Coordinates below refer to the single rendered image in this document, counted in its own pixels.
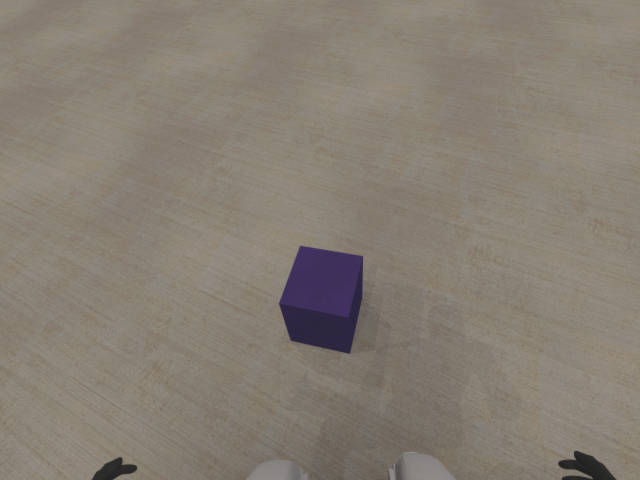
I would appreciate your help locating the left robot thigh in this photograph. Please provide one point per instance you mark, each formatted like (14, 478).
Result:
(278, 470)

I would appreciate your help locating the carton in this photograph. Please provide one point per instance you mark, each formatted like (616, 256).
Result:
(321, 300)

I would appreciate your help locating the left robot hand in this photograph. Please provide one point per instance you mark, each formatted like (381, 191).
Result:
(113, 469)

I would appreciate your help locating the right robot hand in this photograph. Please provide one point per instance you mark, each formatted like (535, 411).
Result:
(588, 465)

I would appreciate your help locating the right robot thigh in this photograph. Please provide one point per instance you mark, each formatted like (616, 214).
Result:
(418, 467)

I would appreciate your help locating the robot thigh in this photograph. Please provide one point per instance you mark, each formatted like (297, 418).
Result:
(278, 470)
(418, 467)

